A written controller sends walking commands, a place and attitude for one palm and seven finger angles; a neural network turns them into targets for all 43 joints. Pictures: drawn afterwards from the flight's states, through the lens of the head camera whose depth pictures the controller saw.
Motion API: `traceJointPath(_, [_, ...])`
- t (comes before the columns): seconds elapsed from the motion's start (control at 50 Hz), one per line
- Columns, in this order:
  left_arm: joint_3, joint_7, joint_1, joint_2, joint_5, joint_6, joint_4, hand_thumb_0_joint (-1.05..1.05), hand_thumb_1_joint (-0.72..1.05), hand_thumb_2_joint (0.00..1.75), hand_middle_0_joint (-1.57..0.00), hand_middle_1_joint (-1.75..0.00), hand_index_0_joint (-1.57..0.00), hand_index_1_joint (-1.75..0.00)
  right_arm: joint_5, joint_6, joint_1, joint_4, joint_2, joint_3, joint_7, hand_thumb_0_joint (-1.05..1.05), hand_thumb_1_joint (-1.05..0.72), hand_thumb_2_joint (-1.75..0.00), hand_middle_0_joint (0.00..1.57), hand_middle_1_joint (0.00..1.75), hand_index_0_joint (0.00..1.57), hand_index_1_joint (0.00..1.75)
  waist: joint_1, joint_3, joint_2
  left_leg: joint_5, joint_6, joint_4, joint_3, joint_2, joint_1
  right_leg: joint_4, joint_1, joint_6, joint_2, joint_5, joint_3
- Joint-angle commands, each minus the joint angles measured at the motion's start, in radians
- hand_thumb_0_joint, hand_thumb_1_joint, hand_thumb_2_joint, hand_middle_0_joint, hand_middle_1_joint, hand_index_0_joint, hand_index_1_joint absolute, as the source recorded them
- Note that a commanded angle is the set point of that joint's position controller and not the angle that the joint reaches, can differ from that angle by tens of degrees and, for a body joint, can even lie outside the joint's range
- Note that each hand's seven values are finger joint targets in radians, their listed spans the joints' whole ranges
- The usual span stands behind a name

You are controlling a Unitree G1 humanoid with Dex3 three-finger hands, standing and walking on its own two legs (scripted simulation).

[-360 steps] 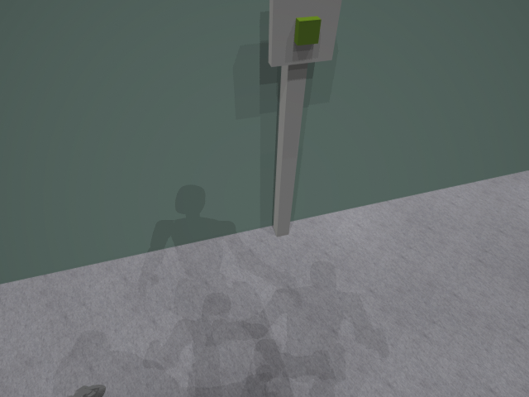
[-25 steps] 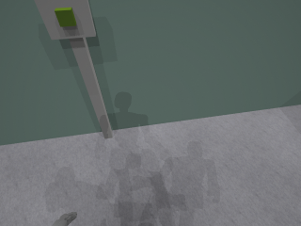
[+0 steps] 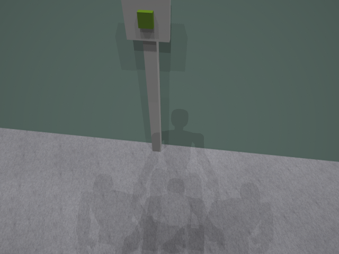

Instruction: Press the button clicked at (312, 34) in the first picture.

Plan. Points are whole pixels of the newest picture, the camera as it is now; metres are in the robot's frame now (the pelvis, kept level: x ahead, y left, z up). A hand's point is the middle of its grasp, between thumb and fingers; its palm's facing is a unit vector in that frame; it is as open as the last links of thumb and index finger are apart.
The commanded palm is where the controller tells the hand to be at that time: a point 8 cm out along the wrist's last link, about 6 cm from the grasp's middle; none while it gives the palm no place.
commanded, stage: take the last steps up to it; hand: left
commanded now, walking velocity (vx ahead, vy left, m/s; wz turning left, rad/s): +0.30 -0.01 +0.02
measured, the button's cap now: (145, 19) +0.86 +0.19 +0.16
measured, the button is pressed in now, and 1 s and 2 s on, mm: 0 0 0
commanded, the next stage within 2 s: come to a stop and stand still in 1.00 s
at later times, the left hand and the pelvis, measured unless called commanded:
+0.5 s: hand (111, 229) +0.21 +0.20 -0.18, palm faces -0.04 -0.99 -0.16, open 7.4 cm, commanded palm none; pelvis +0.12 +0.02 -0.01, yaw -1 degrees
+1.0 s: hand (120, 216) +0.25 +0.19 -0.19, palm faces +0.12 -0.98 -0.15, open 7.3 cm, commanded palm none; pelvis +0.29 +0.02 -0.01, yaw +1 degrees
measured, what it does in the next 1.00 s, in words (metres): walks ahead: left foot, then right foot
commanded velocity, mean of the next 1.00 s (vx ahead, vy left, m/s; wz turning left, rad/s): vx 0.27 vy -0.03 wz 0.00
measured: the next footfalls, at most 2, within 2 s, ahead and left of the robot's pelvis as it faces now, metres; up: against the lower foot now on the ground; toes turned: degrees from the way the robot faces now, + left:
left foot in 0.06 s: +0.02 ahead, +0.13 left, +0.00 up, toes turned +5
right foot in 0.58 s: +0.29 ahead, -0.11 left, +0.00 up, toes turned -9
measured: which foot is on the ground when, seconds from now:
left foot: up 0.00-0.04, down 0.06-0.58, up 0.60-1.00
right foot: down 0.00-0.06, up 0.08-0.56, down 0.58-1.00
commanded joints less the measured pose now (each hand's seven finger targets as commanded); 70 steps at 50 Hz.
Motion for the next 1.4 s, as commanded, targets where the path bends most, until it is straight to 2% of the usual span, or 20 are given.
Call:
traceJointPath(0.0, [0.035,0.007,0.003,0.154,-0.012,-0.007,-0.003,0.00,0.90,0.90,-0.20,-0.30,-0.20,-0.30,0.004,-0.069,0.107,-0.022,-0.026,0.010,-0.019,0.00,-0.90,-0.90,0.20,0.30,0.20,0.30,-0.070,-0.020,-0.085,0.121,0.028,-0.362,0.065,-0.020,0.246,-0.115,-0.114,-0.058,-0.146,-0.273,0.176])
traceJointPath(0.04, [0.003,-0.005,-0.023,0.038,-0.016,-0.003,-0.036,0.00,0.90,0.90,-0.20,-0.30,-0.20,-0.30,-0.005,-0.077,0.245,0.019,-0.178,-0.020,-0.040,0.00,-0.90,-0.90,0.20,0.30,0.20,0.30,-0.134,0.008,0.324,-0.113,0.159,-0.533,-0.381,0.328,0.421,0.287,-0.455,0.031,0.019,-0.312,-0.002])
traceJointPath(0.06, [0.006,-0.005,-0.110,0.065,-0.002,-0.003,-0.067,0.00,0.90,0.90,-0.20,-0.30,-0.20,-0.30,-0.006,-0.072,0.258,0.023,-0.183,-0.024,-0.043,0.00,-0.90,-0.90,0.20,0.30,0.20,0.30,-0.158,0.080,0.269,-0.199,0.218,-0.588,-0.460,0.383,0.320,0.425,-0.494,0.020,0.005,-0.331,0.060])
traceJointPath(0.12, [0.013,-0.023,-0.114,0.067,0.000,0.003,-0.019,0.00,0.90,0.90,-0.20,-0.30,-0.20,-0.30,-0.001,-0.087,0.165,0.013,-0.091,0.008,-0.056,0.00,-0.90,-0.90,0.20,0.30,0.20,0.30,-0.095,0.217,0.145,-0.070,0.186,-0.617,-0.301,0.292,0.162,0.612,-0.499,0.025,-0.041,-0.134,0.133])
traceJointPath(0.18, [0.015,-0.029,-0.047,0.051,-0.004,0.005,0.022,0.00,0.90,0.90,-0.20,-0.30,-0.20,-0.30,0.008,-0.114,0.171,0.019,-0.059,0.015,-0.062,0.00,-0.90,-0.90,0.20,0.30,0.20,0.30,-0.060,0.144,0.116,0.259,0.162,-0.582,-0.149,0.215,0.209,0.637,-0.452,0.045,-0.031,-0.013,0.119])
traceJointPath(0.44, [0.010,-0.033,-0.338,0.020,-0.017,-0.002,-0.067,0.00,0.90,0.90,-0.20,-0.30,-0.20,-0.30,-0.009,-0.126,0.350,0.126,-0.045,0.013,-0.076,0.00,-0.90,-0.90,0.20,0.30,0.20,0.30,-0.115,0.171,0.141,0.715,0.171,-0.472,-0.068,0.245,0.299,0.278,-0.388,0.003,0.001,0.011,0.062])
traceJointPath(0.48, [0.016,-0.030,-0.267,0.039,-0.018,-0.009,-0.053,0.00,0.90,0.90,-0.20,-0.30,-0.20,-0.30,-0.009,-0.123,0.331,0.131,-0.061,0.011,-0.075,0.00,-0.90,-0.90,0.20,0.30,0.20,0.30,-0.069,0.129,0.129,0.872,0.165,-0.378,-0.059,0.246,0.266,0.209,-0.222,-0.024,0.046,-0.026,0.036])
traceJointPath(0.52, [0.034,-0.024,-0.021,0.080,-0.012,-0.028,0.023,0.00,0.90,0.90,-0.20,-0.30,-0.20,-0.30,0.003,-0.124,0.303,0.130,-0.069,0.006,-0.071,0.00,-0.90,-0.90,0.20,0.30,0.20,0.30,0.044,-0.006,0.074,0.901,0.115,-0.102,-0.002,0.183,0.181,0.090,0.114,-0.044,0.078,0.080,0.021])
traceJointPath(0.54, [0.055,-0.013,0.122,0.164,-0.003,-0.045,0.063,0.00,0.90,0.90,-0.20,-0.30,-0.20,-0.30,0.015,-0.128,0.322,0.116,-0.036,0.009,-0.060,0.00,-0.90,-0.90,0.20,0.30,0.20,0.30,0.091,-0.135,-0.049,0.657,0.075,0.170,0.039,0.113,-0.032,0.063,0.389,-0.114,-0.104,0.133,0.224])
traceJointPath(0.56, [0.073,-0.003,0.208,0.255,-0.013,-0.047,0.084,0.00,0.90,0.90,-0.20,-0.30,-0.20,-0.30,0.023,-0.132,0.348,0.089,0.022,0.016,-0.060,0.00,-0.90,-0.90,0.20,0.30,0.20,0.30,0.077,-0.239,-0.235,-0.126,0.036,0.516,0.055,-0.034,-0.250,-0.043,0.524,-0.238,-0.384,0.312,0.622])
traceJointPath(0.58, [0.073,0.001,0.160,0.255,-0.031,-0.039,0.067,0.00,0.90,0.90,-0.20,-0.30,-0.20,-0.30,0.030,-0.121,0.295,0.068,-0.004,0.012,-0.061,0.00,-0.90,-0.90,0.20,0.30,0.20,0.30,0.072,-0.210,-0.138,-0.140,0.058,0.641,-0.053,0.007,-0.271,-0.133,0.405,-0.271,-0.412,0.163,0.645])
traceJointPath(0.64, [0.033,0.012,-0.081,0.107,-0.020,-0.039,0.006,0.00,0.90,0.90,-0.20,-0.30,-0.20,-0.30,-0.001,-0.094,0.192,0.048,0.036,0.005,-0.041,0.00,-0.90,-0.90,0.20,0.30,0.20,0.30,-0.024,0.059,-0.049,0.068,0.051,0.604,-0.068,0.110,-0.289,-0.245,-0.029,-0.178,-0.292,-0.157,0.418])
traceJointPath(0.74, [0.020,0.012,-0.112,0.051,-0.010,-0.055,0.000,0.00,0.90,0.90,-0.20,-0.30,-0.20,-0.30,-0.011,-0.059,0.247,0.050,0.082,0.007,-0.027,0.00,-0.90,-0.90,0.20,0.30,0.20,0.30,-0.101,0.058,-0.103,0.158,0.004,0.327,0.006,0.111,-0.172,-0.283,-0.182,-0.133,-0.175,-0.031,0.179])
traceJointPath(0.88, [0.023,0.004,-0.007,0.104,-0.006,-0.059,0.054,0.00,0.90,0.90,-0.20,-0.30,-0.20,-0.30,-0.004,-0.088,0.026,-0.026,0.051,0.009,-0.008,0.00,-0.90,-0.90,0.20,0.30,0.20,0.30,-0.038,0.066,-0.096,0.173,0.000,-0.005,0.048,0.082,-0.162,-0.233,-0.019,-0.150,-0.194,0.056,0.215])
traceJointPath(0.96, [0.023,0.007,0.001,0.101,-0.014,-0.042,0.066,0.00,0.90,0.90,-0.20,-0.30,-0.20,-0.30,-0.002,-0.107,0.080,0.001,0.015,0.012,-0.017,0.00,-0.90,-0.90,0.20,0.30,0.20,0.30,-0.078,0.032,-0.044,0.245,0.005,-0.230,0.090,0.041,0.106,-0.078,-0.062,-0.096,-0.140,0.080,0.160])
traceJointPath(0.98, [0.017,0.004,0.019,0.072,-0.016,-0.037,0.066,0.00,0.90,0.90,-0.20,-0.30,-0.20,-0.30,-0.003,-0.115,0.156,0.027,-0.037,0.002,-0.025,0.00,-0.90,-0.90,0.20,0.30,0.20,0.30,-0.105,-0.012,0.092,0.290,0.027,-0.289,0.012,0.093,0.254,0.084,-0.133,-0.060,-0.079,0.054,0.119])
traceJointPath(1.02, [-0.002,0.007,-0.002,0.030,-0.015,-0.032,0.030,0.00,0.90,0.90,-0.20,-0.30,-0.20,-0.30,-0.011,-0.109,0.297,0.066,-0.155,-0.018,-0.046,0.00,-0.90,-0.90,0.20,0.30,0.20,0.30,-0.155,-0.085,0.375,0.384,0.179,-0.456,-0.378,0.403,0.405,0.529,-0.365,0.013,0.061,-0.380,0.050])
traceJointPath(1.08, [0.005,-0.005,-0.057,0.037,-0.010,-0.025,0.048,0.00,0.90,0.90,-0.20,-0.30,-0.20,-0.30,0.001,-0.111,0.145,0.034,-0.067,0.012,-0.057,0.00,-0.90,-0.90,0.20,0.30,0.20,0.30,-0.094,0.043,0.093,0.401,0.198,-0.484,-0.237,0.355,0.180,0.665,-0.362,0.012,-0.029,-0.237,0.134])
traceJointPath(1.16, [-0.005,0.015,0.055,-0.024,-0.015,0.017,0.102,0.00,0.90,0.90,-0.20,-0.30,-0.20,-0.30,0.008,-0.116,0.055,0.023,-0.010,0.031,-0.072,0.00,-0.90,-0.90,0.20,0.30,0.20,0.30,-0.031,-0.010,0.105,0.816,0.132,-0.451,-0.009,0.248,0.083,0.501,-0.162,0.061,-0.027,-0.074,0.147])
traceJointPath(1.38, [0.016,0.027,-0.090,0.028,-0.012,0.050,0.004,0.00,0.90,0.90,-0.20,-0.30,-0.20,-0.30,-0.002,-0.059,0.076,0.047,-0.070,-0.022,-0.078,0.00,-0.90,-0.90,0.20,0.30,0.20,0.30,-0.068,0.011,0.192,0.824,0.180,-0.353,-0.068,0.278,0.132,0.274,-0.145,0.039,0.019,-0.164,0.110])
